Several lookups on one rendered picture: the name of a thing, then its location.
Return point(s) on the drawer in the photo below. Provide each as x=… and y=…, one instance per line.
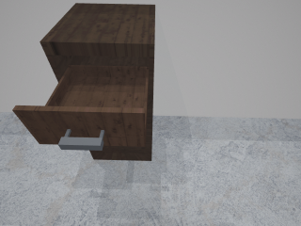
x=89, y=99

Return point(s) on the handle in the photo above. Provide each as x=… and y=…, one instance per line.
x=81, y=143

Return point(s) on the cabinet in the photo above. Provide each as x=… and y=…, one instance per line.
x=94, y=34

